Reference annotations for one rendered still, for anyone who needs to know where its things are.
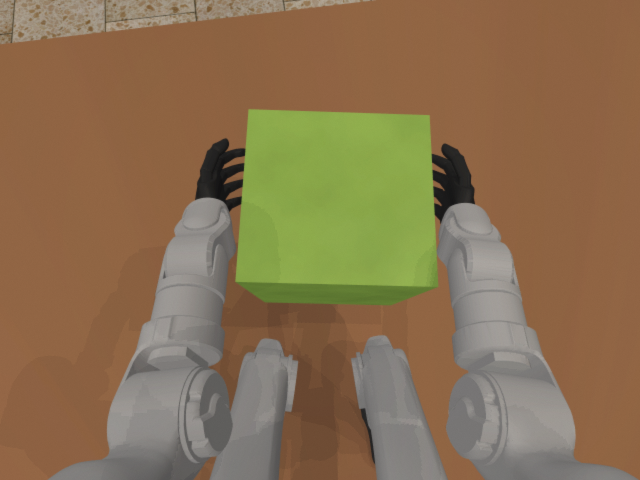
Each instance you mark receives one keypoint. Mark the left robot forearm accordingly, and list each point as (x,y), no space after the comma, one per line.
(185,327)

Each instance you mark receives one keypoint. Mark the robot thigh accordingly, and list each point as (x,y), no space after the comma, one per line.
(404,448)
(264,392)

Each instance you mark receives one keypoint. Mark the right robot forearm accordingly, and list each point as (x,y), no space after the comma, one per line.
(491,328)

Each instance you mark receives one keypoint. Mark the carton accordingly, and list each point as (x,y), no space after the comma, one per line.
(337,208)

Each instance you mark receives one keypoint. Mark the right robot thigh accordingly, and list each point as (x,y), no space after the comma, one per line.
(404,448)

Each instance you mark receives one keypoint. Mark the robot left upper arm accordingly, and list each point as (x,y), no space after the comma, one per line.
(163,425)

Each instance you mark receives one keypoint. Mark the left robot thigh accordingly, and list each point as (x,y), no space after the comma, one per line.
(264,392)

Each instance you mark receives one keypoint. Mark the robot left hand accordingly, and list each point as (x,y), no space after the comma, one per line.
(212,176)

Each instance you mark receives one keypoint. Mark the robot right upper arm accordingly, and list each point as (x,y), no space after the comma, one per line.
(517,428)

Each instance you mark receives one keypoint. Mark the robot right hand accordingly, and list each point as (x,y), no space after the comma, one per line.
(456,182)

